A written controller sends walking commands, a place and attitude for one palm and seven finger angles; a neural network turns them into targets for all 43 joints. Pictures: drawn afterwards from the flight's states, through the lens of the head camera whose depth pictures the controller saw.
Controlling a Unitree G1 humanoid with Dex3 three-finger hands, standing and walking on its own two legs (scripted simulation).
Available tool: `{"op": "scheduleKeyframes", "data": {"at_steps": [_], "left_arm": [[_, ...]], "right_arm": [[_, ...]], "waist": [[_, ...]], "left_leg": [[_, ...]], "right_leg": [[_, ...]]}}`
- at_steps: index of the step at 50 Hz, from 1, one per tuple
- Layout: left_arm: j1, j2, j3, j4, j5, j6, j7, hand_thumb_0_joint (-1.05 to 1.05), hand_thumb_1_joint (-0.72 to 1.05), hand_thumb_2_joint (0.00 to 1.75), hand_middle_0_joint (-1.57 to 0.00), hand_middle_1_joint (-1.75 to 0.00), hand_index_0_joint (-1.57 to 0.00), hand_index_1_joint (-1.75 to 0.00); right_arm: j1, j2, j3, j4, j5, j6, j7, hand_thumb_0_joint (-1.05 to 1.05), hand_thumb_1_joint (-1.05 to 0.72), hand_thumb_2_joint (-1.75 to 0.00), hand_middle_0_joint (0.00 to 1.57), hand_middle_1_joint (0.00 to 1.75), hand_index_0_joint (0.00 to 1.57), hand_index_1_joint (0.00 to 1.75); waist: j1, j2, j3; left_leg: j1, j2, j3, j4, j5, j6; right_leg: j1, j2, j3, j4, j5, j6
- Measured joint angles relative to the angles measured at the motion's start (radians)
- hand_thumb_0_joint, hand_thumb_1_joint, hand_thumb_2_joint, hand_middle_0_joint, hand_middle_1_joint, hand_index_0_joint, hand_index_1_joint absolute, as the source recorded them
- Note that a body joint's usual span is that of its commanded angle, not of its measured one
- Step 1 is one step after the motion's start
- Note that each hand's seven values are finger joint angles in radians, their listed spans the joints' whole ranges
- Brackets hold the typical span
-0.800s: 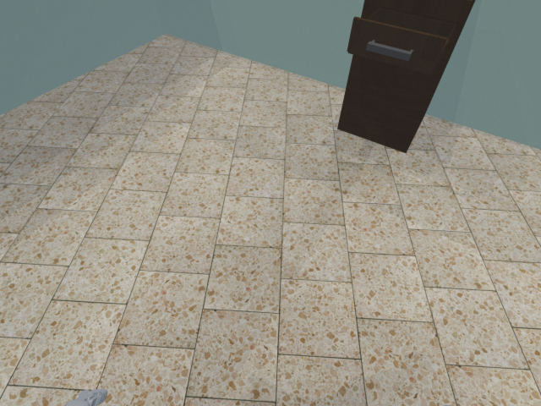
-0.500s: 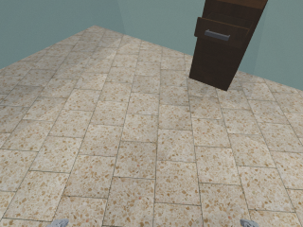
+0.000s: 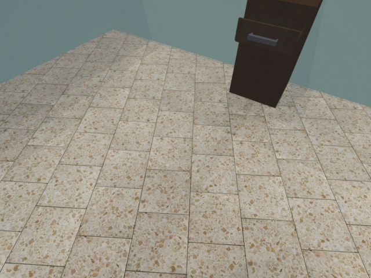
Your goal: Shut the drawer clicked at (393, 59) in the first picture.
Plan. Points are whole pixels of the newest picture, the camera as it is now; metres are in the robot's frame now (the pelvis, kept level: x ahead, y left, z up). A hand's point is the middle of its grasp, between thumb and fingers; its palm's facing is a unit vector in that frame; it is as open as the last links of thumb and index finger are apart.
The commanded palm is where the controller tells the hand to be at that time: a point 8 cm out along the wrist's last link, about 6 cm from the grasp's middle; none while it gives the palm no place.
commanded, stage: stand and wait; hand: left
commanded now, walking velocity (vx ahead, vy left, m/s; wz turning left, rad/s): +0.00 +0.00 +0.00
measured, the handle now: (263, 38) +1.50 -0.41 -0.14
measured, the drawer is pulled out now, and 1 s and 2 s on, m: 0.20 0.20 0.20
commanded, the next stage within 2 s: look at it before walking up in 0.02 s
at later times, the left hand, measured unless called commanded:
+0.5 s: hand out of the picture +0.06 +0.25 -0.16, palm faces -0.03 -0.94 -0.33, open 7.4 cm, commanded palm none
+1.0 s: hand out of the picture +0.05 +0.21 -0.18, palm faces -0.07 -0.97 -0.24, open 7.4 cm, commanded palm none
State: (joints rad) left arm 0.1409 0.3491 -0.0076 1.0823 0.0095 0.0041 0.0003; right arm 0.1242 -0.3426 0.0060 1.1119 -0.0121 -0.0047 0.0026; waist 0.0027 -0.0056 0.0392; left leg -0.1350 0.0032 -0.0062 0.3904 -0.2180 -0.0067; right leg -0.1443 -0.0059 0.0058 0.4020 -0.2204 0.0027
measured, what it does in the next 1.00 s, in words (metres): stands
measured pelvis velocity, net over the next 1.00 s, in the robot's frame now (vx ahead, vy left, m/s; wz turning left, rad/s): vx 0.03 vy -0.01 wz -0.09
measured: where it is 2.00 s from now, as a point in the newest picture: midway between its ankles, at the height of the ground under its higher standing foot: (198, 255)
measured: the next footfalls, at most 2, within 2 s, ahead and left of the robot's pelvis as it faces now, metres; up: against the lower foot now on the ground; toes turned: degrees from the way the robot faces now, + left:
left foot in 1.46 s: +0.37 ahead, +0.09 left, +0.00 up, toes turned -6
right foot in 1.94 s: +0.45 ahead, -0.21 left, +0.00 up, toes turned -32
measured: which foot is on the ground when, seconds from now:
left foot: down 0.00-1.00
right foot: down 0.00-1.00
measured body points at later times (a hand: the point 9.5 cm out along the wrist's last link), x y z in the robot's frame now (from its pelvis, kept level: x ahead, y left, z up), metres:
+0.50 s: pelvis -0.01 +0.00 +0.00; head +0.00 +0.00 +0.45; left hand +0.07 +0.29 -0.13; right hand +0.07 -0.30 -0.13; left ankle +0.00 +0.12 -0.74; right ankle +0.00 -0.12 -0.74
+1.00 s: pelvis +0.03 -0.01 -0.01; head +0.03 +0.00 +0.44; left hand +0.06 +0.26 -0.16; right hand +0.05 -0.27 -0.16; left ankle +0.00 +0.12 -0.74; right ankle +0.00 -0.12 -0.74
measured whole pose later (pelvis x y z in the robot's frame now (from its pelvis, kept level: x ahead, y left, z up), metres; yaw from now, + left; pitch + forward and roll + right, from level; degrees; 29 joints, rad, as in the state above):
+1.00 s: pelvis +0.03 -0.01 -0.01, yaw -5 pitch -1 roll +0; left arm 0.30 0.26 0.02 1.05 0.02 0.02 -0.03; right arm 0.23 -0.25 0.00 1.07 -0.02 -0.01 0.01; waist 0.02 -0.01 -0.01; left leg -0.17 0.04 0.07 0.54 -0.36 -0.01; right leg -0.23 0.03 0.07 0.59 -0.36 -0.03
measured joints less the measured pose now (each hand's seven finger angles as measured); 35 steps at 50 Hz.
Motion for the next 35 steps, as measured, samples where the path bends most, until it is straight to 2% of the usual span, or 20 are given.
{"op": "scheduleKeyframes", "data": {"at_steps": [35], "left_arm": [[0.0, -0.005, -0.002, 0.012, 0.003, -0.004, -0.002, 0.01, 0.9, 0.9, -0.2, -0.3, -0.2, -0.3]], "right_arm": [[-0.011, 0.002, 0.0, 0.006, 0.002, -0.005, 0.002, 0.0, -0.9, -0.9, 0.2, 0.3, 0.2, 0.3]], "waist": [[0.003, 0.001, 0.0]], "left_leg": [[-0.002, 0.005, 0.004, -0.024, 0.02, -0.004]], "right_leg": [[-0.005, 0.005, 0.004, -0.021, 0.02, -0.003]]}}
